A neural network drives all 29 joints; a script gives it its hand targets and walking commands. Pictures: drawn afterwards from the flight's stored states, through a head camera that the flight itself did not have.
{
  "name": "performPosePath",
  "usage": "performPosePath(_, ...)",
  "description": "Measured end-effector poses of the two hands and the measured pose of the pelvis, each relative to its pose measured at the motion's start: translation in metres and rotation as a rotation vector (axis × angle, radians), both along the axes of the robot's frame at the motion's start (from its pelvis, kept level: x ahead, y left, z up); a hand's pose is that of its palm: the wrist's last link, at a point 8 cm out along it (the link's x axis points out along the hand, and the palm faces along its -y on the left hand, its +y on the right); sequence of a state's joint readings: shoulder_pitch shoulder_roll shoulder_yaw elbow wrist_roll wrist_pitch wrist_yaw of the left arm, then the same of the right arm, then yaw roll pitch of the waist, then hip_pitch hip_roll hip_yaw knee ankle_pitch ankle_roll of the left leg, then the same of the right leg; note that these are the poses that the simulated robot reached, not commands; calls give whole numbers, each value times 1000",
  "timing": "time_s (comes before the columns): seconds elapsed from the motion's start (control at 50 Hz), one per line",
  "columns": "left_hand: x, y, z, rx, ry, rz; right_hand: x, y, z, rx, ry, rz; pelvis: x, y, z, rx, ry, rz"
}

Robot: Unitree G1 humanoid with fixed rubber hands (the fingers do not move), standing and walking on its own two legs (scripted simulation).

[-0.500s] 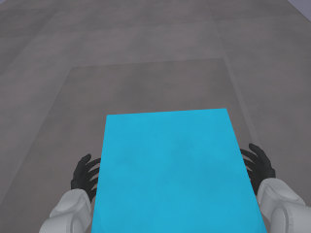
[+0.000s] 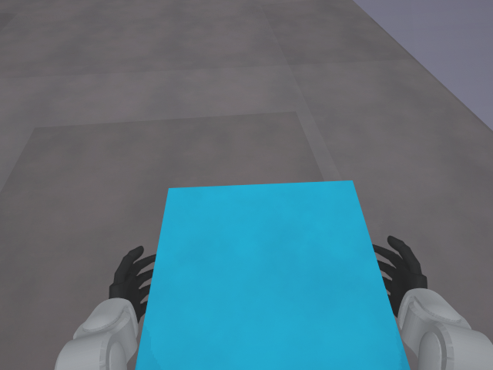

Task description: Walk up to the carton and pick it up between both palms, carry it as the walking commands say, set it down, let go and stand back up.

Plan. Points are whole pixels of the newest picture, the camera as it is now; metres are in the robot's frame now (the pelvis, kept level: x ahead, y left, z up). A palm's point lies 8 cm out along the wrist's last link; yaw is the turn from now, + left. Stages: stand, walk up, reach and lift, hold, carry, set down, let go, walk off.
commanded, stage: carry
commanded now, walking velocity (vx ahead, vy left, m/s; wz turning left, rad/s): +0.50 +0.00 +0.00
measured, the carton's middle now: (264, 293) +0.26 +0.00 +0.00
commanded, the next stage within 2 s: none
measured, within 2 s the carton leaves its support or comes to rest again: neither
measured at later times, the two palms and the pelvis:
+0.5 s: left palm (165, 141) +0.56 +0.20 +0.05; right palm (337, 131) +0.61 -0.18 +0.05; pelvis +0.36 +0.00 -0.03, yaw +6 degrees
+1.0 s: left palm (175, 56) +0.91 +0.22 +0.08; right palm (308, 57) +0.91 -0.15 +0.07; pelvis +0.69 +0.04 -0.02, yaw +2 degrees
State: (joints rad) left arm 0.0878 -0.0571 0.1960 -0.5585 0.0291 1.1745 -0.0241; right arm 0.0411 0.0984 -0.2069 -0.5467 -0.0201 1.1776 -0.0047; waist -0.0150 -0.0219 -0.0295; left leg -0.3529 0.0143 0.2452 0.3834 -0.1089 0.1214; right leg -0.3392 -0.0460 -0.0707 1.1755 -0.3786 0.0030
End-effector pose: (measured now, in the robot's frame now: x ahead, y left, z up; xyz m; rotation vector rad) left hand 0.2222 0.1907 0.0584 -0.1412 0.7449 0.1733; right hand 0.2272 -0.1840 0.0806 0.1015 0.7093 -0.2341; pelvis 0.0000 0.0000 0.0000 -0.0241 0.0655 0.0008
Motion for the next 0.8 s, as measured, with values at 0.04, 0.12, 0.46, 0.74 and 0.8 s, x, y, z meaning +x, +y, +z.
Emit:
performPosePath(0.04,24,3,10,-33,-26,11,21,3,16,-12,-28,-16,25,6,9,-30,-4,17)
performPosePath(0.12,71,13,27,-72,-95,41,73,14,44,-48,-97,13,76,12,20,-71,-22,50)
performPosePath(0.46,308,12,-1,24,-62,118,344,14,-14,18,-62,115,329,-2,-24,-30,12,118)
performPosePath(0.74,473,9,55,127,-68,221,547,17,5,134,-72,200,519,-9,17,115,-22,105)
performPosePath(0.8,520,11,65,152,-92,168,580,17,7,147,-93,163,558,-1,18,130,-28,86)
